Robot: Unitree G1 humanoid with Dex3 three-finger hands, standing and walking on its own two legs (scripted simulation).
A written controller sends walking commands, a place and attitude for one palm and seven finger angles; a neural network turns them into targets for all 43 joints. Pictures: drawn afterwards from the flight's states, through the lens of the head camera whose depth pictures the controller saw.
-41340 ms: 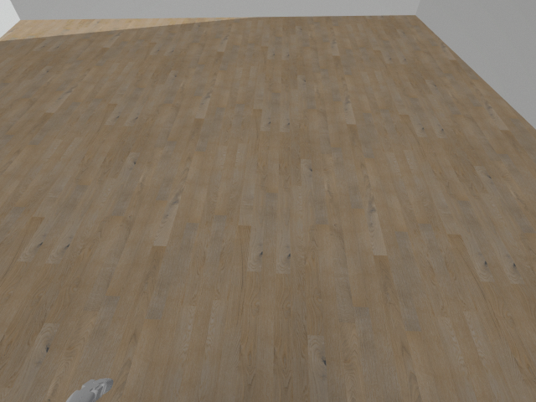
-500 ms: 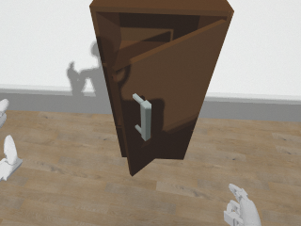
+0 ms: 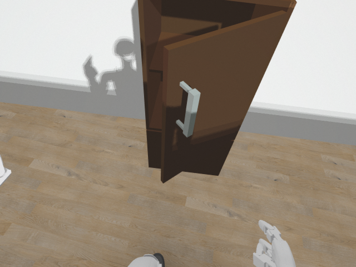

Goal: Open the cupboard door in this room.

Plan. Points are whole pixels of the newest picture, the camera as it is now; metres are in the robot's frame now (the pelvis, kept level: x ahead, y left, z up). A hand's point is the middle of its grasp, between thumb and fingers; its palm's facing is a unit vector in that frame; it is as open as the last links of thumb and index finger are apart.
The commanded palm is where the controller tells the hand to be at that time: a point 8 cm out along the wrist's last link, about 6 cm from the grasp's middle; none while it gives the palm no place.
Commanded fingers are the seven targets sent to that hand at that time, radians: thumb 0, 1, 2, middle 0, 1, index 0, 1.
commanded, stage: step back with the hand held close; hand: left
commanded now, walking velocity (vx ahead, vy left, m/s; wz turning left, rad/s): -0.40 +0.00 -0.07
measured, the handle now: (185, 110) +0.48 +0.03 +0.07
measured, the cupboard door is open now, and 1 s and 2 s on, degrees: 42 42 42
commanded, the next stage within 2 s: stop stepping back and stand still in 0.04 s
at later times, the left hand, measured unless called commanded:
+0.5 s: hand (28, 225) +0.14 +0.22 +0.17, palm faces +0.25 -0.82 -0.52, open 7.4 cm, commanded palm +0.07 +0.27 +0.19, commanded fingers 0.00 0.90 0.90 -0.20 -0.30 -0.20 -0.30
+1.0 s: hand out of the picture +0.10 +0.25 +0.17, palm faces +0.29 -0.82 -0.50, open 7.4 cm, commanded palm +0.05 +0.30 +0.19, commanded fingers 0.00 0.90 0.90 -0.20 -0.30 -0.20 -0.30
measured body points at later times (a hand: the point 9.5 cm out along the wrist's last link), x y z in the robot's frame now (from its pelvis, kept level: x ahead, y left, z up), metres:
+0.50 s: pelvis -0.10 -0.02 +0.01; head -0.09 +0.00 +0.46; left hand +0.12 +0.26 +0.20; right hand +0.00 -0.28 -0.07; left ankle +0.04 +0.05 -0.72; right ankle -0.12 -0.09 -0.71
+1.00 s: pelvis -0.13 +0.02 +0.01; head -0.12 +0.02 +0.46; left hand +0.08 +0.29 +0.20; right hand +0.02 -0.23 -0.07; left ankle -0.16 +0.16 -0.72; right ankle -0.11 -0.09 -0.72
